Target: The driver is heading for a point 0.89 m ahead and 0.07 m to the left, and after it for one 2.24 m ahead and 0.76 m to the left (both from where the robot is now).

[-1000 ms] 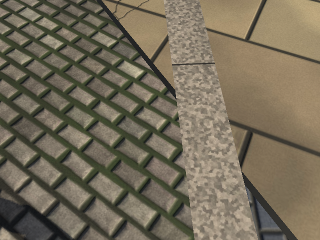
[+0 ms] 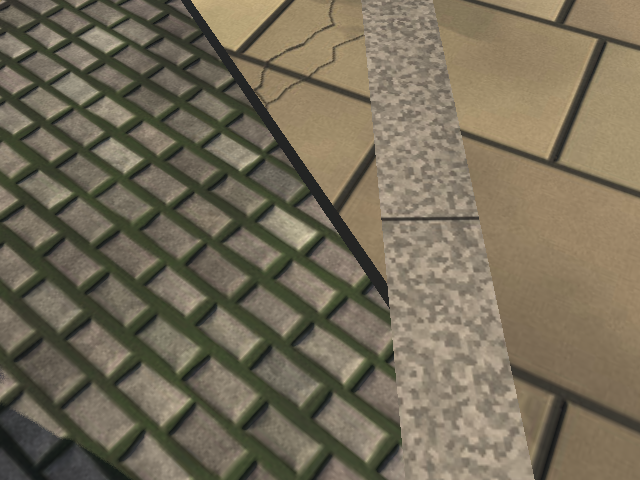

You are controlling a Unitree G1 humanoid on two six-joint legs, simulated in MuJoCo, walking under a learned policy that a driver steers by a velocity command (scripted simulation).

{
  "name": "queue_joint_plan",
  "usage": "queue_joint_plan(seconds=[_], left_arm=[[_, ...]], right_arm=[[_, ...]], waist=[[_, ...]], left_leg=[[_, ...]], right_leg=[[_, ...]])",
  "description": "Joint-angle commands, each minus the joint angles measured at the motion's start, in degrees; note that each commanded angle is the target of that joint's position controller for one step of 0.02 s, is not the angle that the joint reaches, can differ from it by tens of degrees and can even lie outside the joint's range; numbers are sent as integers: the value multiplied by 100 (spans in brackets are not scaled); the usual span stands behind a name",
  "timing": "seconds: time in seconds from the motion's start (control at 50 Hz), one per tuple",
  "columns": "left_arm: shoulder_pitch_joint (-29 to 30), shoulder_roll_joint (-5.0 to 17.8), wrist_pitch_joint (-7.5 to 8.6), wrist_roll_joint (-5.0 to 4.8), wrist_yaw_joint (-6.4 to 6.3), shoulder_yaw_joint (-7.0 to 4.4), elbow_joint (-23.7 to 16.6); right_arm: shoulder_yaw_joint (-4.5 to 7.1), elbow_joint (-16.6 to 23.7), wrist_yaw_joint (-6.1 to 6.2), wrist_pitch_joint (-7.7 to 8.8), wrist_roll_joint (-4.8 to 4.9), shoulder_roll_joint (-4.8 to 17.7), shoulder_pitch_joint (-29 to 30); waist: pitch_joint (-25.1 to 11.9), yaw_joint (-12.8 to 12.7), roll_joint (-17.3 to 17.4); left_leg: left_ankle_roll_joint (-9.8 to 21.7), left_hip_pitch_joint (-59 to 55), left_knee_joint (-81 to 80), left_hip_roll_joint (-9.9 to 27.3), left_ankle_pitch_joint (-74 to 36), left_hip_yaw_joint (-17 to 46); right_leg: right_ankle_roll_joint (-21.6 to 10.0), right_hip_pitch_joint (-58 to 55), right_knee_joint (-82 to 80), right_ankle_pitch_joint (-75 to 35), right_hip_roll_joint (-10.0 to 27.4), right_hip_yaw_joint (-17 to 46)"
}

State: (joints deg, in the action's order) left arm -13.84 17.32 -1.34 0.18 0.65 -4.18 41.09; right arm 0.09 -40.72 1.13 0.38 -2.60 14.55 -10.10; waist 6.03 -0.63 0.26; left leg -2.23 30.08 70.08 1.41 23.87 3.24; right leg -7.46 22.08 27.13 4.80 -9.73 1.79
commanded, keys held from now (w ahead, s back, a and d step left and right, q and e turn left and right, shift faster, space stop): e+shift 0.02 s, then shift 0.48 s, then w+shift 0.38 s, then w+q+shift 0.12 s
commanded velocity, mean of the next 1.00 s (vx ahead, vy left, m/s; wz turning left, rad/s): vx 0.31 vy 0.00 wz -0.18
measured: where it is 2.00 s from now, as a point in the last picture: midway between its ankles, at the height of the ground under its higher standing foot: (301, 294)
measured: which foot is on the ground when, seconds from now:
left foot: up 0.00-0.36, down 0.38-0.86, up 0.88-1.00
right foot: down 0.00-0.38, up 0.40-0.84, down 0.86-1.00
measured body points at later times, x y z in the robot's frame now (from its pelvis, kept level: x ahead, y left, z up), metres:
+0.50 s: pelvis +0.07 +0.07 +0.02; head +0.10 +0.09 +0.47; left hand +0.23 +0.31 -0.12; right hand +0.14 -0.21 -0.08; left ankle +0.10 +0.16 -0.73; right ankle +0.05 -0.04 -0.69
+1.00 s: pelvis +0.20 +0.00 +0.02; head +0.20 -0.01 +0.47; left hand +0.33 +0.25 -0.10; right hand +0.23 -0.27 -0.11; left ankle +0.21 +0.14 -0.65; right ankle +0.13 -0.07 -0.73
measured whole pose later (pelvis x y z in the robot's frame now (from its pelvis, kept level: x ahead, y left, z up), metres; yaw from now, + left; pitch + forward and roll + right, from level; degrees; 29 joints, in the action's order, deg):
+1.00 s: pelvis +0.20 +0.00 +0.02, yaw -10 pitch +2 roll +0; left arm -16.6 14.9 4.6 2.2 -0.1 -1.5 47.2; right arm 3.4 -46.7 -2.6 2.2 -1.3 15.8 -17.0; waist -1.9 0.2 2.1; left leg 4.1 31.3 61.6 -0.1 14.5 3.6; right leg -2.9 7.2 20.6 16.0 -2.5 -3.9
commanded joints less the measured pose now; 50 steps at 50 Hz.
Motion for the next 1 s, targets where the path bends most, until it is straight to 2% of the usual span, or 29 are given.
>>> queue_joint_plan(seconds=[0.02,0.08,0.16,0.26,0.3,0.34,0.36,0.38,0.4,0.42,0.44,0.46,0.5,0.52,0.54,0.56,0.58,0.64,0.72,0.78,0.82,0.84,0.86,0.88,0.9,0.92,0.94,0.96,1.0], left_arm=[[-57,842,35,52,-17,-246,-368],[-91,870,-24,63,-59,-262,-390],[-229,775,-88,93,-92,-232,-341],[-210,720,-113,183,-85,-188,-298],[-132,713,-124,198,-73,-162,-278],[-22,651,-129,125,-102,-108,-236],[-54,538,-104,71,-130,-57,-214],[-366,178,-57,42,-128,43,-207],[-304,292,-20,11,-154,14,-298],[-168,619,-29,129,-169,-77,-185],[-138,576,-43,89,-137,-85,-115],[-157,487,-68,59,-118,-69,-24],[-254,360,-135,75,-80,-20,110],[-331,297,-136,124,-60,33,192],[-129,387,-113,194,-12,26,169],[188,468,-86,233,49,11,89],[474,472,-52,225,100,17,24],[907,318,136,183,170,77,-23],[1080,240,302,143,183,126,-27],[987,179,356,109,154,172,-13],[414,180,420,133,73,176,173],[-218,343,481,143,9,124,367],[-1236,785,549,212,-76,3,605],[-1582,1458,568,239,-116,-159,585],[-1162,1263,547,272,-146,-147,542],[-756,884,567,245,-121,-43,415],[-515,666,612,222,-93,20,356],[-365,594,644,197,-101,53,319],[-433,510,732,163,-107,84,401]], right_arm=[[161,222,33,-177,-12,572,-651],[186,290,64,-243,35,613,-432],[218,376,73,-264,67,644,-48],[204,376,68,-170,168,617,5],[204,344,82,-131,229,626,-175],[188,240,123,-72,225,553,-561],[198,202,162,-21,172,608,-663],[223,313,206,17,63,924,-453],[284,430,160,-8,37,1299,-75],[266,312,120,-6,103,1025,-294],[177,273,86,18,150,764,-235],[149,247,76,25,145,667,-128],[138,182,99,34,146,631,-90],[185,65,58,18,107,724,-464],[295,-69,6,-19,112,942,-839],[333,-150,-30,-43,130,971,-1002],[362,-197,-56,-38,133,978,-1081],[455,-372,-79,125,142,1006,-1304],[522,-479,-112,281,184,983,-1207],[565,-475,-181,277,221,1015,-976],[587,-472,-210,261,274,1023,-814],[536,-398,-210,293,248,860,-648],[410,-185,-222,342,206,461,-295],[289,180,-241,409,262,106,54],[367,168,-203,380,194,524,81],[397,69,-250,369,199,604,-3],[413,-56,-319,357,192,647,-252],[444,-131,-383,311,135,692,-380],[433,-177,-480,202,69,611,-314]], waist=[[-1027,213,-86],[-1102,56,-378],[-943,-187,-630],[-836,-267,-712],[-867,-187,-739],[-852,80,-644],[-836,135,-438],[-911,-96,584],[-640,-170,1207],[-785,32,762],[-759,-38,563],[-710,-91,518],[-742,-118,829],[-957,21,900],[-837,242,1046],[-585,371,1111],[-365,456,1091],[-288,539,721],[-359,444,708],[-243,265,734],[-286,-83,389],[-451,-389,99],[-865,-918,-827],[-947,-1037,-1734],[-491,-778,-796],[-334,-513,-437],[-400,-290,-401],[-414,-121,-475],[-218,-82,-538]], left_leg=[[-138,-163,-604,17,-252,-6],[-144,14,-1056,42,-590,16],[-95,216,-1543,56,-792,95],[102,-310,-2443,-150,-327,-2],[223,-812,-3011,-283,-118,-74],[370,-1596,-4314,-332,-620,-100],[441,-2106,-5062,-111,-1092,114],[669,-2403,-5669,996,-1061,1273],[1333,-2032,-5723,1951,-2493,2397],[1723,-1762,-5482,1956,-3042,2169],[1671,-1736,-5389,1624,-3233,1745],[1487,-1725,-5315,1294,-3342,1304],[1269,-2036,-5119,923,-3926,843],[1207,-2409,-5324,822,-2504,880],[1270,-2725,-5631,834,-512,1239],[1332,-2843,-5950,934,835,1637],[1386,-2903,-6159,1042,1301,1884],[1449,-3108,-6317,1156,997,1957],[1462,-2697,-6340,1088,675,1670],[1442,-1757,-6233,1023,483,1332],[1316,-710,-5761,852,571,1024],[1199,147,-5180,670,500,802],[974,1059,-3514,124,379,231],[777,2275,-1705,-442,495,-366],[857,2751,-867,-192,46,239],[848,2739,-598,-32,-456,462],[760,2424,-608,62,-754,480],[663,2182,-610,136,-913,409],[527,2098,-385,169,-1372,262]], right_leg=[[-671,-417,-937,-1483,1409,1861],[-477,-437,-1051,-208,1392,2046],[-330,-682,-1199,1031,1387,2356],[-414,-880,-915,358,1487,2534],[-397,-878,-743,-293,1533,2638],[-195,-741,-475,-475,1413,2665],[60,-492,-269,22,1227,2568],[397,-195,549,1375,754,1923],[589,369,1046,2323,-105,834],[674,-47,1911,2631,214,735],[716,-137,2176,2417,266,741],[783,-207,2347,2193,293,714],[887,-180,2339,2066,319,583],[879,-43,2181,2036,343,354],[849,401,2245,2031,399,83],[825,819,2216,1996,514,-1],[812,1096,2159,1935,617,-57],[762,1234,1745,1624,839,-127],[617,644,1048,1527,893,-248],[461,-400,226,1389,851,-471],[347,-1835,-359,741,768,-659],[260,-2925,-367,980,922,-439],[74,-4001,-868,2317,1879,867],[-424,-4225,-1872,4451,3271,3414],[-612,-3648,-1811,4546,3449,3607],[-401,-3374,-1673,4025,3079,2908],[-177,-3046,-1762,3509,2780,2272],[-32,-2754,-1940,3214,2615,1822],[99,-2372,-2207,2301,2351,1038]])
Keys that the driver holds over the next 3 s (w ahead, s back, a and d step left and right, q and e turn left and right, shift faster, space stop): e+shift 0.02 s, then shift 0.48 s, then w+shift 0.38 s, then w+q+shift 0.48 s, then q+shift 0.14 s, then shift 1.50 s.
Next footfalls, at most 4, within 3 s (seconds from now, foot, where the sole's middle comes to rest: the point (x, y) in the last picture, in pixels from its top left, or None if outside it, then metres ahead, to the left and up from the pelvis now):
0.38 left None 0.14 0.15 -0.76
0.86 right None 0.16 -0.08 -0.76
1.32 left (318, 390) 0.60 0.05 -0.76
1.72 right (323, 248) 0.97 0.04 -0.76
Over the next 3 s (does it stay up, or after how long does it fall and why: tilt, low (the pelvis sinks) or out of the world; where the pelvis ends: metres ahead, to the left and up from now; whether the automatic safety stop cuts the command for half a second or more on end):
stays up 0.85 0.09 0.01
